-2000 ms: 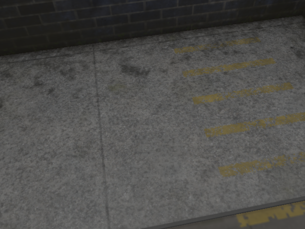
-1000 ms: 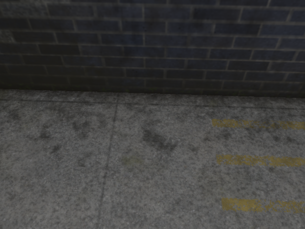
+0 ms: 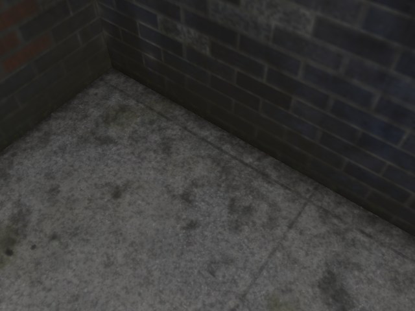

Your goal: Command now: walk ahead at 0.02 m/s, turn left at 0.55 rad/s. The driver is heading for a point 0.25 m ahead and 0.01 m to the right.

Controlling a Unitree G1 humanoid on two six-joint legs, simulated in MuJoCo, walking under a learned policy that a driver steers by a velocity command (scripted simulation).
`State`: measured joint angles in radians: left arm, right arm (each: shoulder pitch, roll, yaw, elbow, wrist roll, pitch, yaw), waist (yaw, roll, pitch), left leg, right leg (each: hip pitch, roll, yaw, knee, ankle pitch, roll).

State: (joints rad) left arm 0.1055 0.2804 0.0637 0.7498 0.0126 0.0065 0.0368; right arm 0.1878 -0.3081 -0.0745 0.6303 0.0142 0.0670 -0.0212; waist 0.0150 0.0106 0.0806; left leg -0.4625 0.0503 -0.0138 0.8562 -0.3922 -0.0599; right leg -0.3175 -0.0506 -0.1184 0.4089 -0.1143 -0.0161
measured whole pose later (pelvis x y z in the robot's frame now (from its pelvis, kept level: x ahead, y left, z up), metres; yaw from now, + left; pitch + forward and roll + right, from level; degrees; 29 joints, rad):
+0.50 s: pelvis +0.01 +0.04 +0.00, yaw +6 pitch +0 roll +0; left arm 0.17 0.27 0.04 0.83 0.01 0.02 0.01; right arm 0.14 -0.22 -0.02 0.73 -0.02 0.00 0.00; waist 0.01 0.00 0.02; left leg -0.25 -0.05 -0.01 0.51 -0.26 0.03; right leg -0.22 -0.04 0.00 0.50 -0.28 0.04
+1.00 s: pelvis +0.01 +0.03 +0.00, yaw +6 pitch -2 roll +0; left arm 0.18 0.24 0.02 0.97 0.01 -0.01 0.03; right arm 0.18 -0.23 -0.05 0.95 -0.01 0.01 -0.03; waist 0.01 0.00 0.04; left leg -0.20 -0.02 -0.02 0.49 -0.26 0.02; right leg -0.17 -0.02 -0.01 0.48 -0.28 0.02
